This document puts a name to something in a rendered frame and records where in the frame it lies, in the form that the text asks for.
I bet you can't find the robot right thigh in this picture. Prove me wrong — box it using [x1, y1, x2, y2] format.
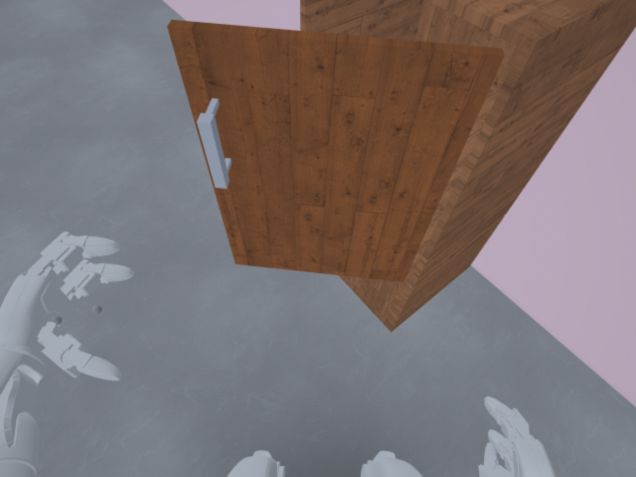
[361, 457, 422, 477]

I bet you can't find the handle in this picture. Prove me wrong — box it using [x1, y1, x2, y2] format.
[197, 98, 232, 189]

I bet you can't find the robot left hand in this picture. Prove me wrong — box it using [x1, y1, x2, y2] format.
[0, 232, 134, 381]

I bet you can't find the cupboard door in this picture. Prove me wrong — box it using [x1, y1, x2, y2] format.
[167, 20, 505, 282]

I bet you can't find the robot right hand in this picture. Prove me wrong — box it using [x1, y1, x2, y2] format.
[478, 397, 557, 477]

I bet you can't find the right robot shin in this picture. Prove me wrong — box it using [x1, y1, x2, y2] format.
[373, 451, 396, 461]

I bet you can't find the robot left forearm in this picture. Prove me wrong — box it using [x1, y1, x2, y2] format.
[0, 347, 47, 477]

